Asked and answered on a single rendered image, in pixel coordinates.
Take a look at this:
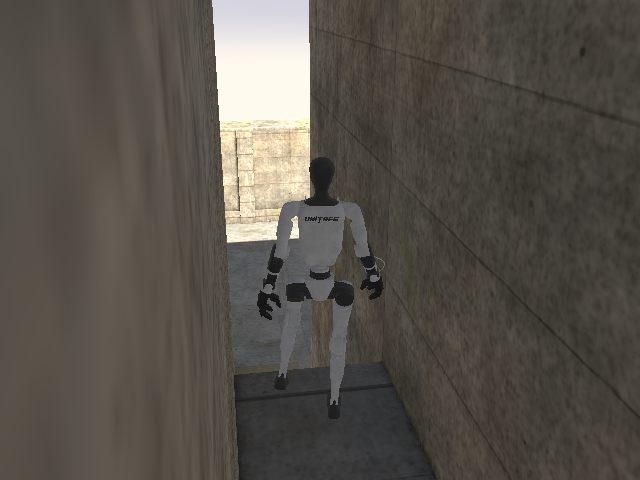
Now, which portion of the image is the left robot forearm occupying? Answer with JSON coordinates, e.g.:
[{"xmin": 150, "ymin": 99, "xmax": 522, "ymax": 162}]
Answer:
[{"xmin": 261, "ymin": 243, "xmax": 284, "ymax": 294}]

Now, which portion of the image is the robot left hand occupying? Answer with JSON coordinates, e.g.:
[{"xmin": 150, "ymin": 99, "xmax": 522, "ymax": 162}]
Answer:
[{"xmin": 257, "ymin": 290, "xmax": 281, "ymax": 320}]

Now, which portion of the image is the robot right hand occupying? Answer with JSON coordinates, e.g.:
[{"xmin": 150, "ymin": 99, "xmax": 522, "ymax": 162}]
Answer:
[{"xmin": 360, "ymin": 276, "xmax": 384, "ymax": 300}]

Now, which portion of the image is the right robot forearm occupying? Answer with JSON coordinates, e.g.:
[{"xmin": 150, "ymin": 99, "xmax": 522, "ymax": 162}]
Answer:
[{"xmin": 360, "ymin": 242, "xmax": 380, "ymax": 282}]

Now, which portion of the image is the robot right thigh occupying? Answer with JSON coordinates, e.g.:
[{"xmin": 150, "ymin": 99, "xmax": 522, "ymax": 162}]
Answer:
[{"xmin": 329, "ymin": 280, "xmax": 354, "ymax": 355}]

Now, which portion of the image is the humanoid robot torso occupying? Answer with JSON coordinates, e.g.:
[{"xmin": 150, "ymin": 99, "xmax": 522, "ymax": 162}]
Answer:
[{"xmin": 297, "ymin": 196, "xmax": 345, "ymax": 301}]

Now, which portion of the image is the right robot upper arm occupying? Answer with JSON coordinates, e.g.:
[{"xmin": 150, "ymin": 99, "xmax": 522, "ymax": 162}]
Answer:
[{"xmin": 342, "ymin": 201, "xmax": 370, "ymax": 258}]

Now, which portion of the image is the left robot upper arm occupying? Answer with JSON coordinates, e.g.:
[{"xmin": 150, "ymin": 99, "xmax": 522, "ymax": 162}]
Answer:
[{"xmin": 274, "ymin": 201, "xmax": 300, "ymax": 259}]

